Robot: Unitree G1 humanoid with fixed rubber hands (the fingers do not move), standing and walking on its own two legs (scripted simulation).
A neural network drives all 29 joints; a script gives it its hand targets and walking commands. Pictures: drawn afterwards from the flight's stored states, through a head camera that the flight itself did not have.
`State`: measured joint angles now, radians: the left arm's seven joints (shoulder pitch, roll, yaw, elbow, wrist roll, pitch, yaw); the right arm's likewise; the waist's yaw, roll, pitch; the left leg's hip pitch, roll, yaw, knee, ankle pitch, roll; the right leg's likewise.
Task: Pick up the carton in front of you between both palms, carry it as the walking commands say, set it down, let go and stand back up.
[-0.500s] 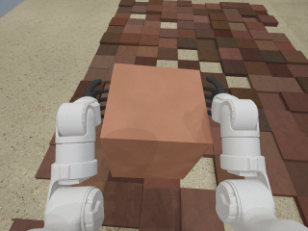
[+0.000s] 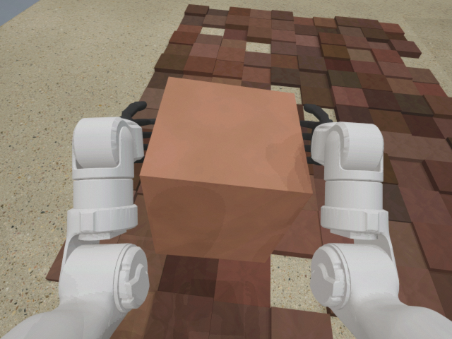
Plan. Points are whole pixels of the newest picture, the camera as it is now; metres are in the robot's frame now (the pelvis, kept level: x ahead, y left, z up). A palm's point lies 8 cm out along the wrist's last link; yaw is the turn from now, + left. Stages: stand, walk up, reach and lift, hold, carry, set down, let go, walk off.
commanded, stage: carry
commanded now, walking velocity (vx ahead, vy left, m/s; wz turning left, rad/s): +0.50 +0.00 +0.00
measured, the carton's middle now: (221, 178) +0.37 +0.01 +0.08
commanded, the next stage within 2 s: none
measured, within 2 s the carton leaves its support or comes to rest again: neither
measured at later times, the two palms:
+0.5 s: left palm (157, 111) +0.55 +0.14 +0.09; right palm (294, 113) +0.55 -0.16 +0.09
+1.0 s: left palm (145, 25) +0.83 +0.20 +0.15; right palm (257, 31) +0.82 -0.09 +0.15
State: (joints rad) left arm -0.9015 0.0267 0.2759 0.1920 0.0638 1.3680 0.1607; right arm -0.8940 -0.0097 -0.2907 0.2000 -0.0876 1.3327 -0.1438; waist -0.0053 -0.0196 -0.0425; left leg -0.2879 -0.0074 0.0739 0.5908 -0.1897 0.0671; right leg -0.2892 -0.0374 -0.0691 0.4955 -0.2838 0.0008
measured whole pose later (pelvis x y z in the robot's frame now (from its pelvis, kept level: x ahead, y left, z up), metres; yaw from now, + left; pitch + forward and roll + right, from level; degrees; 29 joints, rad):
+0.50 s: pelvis +0.17 +0.00 -0.02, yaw +1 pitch +4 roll -1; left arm -0.72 -0.03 0.19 0.09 0.07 1.22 0.16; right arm -0.72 -0.05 -0.21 0.10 0.01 1.23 -0.16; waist -0.01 0.03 0.03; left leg -0.37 -0.02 -0.01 1.26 -0.44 0.06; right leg -0.47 0.06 -0.16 0.63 -0.24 -0.12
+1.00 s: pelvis +0.45 +0.06 -0.02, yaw +0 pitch +3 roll -1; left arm -0.94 0.05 0.26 0.30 0.06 1.37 0.16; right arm -0.92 -0.03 -0.26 0.29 -0.08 1.37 -0.15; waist -0.04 -0.01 -0.04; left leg -0.45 -0.01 0.14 0.63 -0.24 0.10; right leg -0.51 0.00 -0.01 1.33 -0.47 -0.04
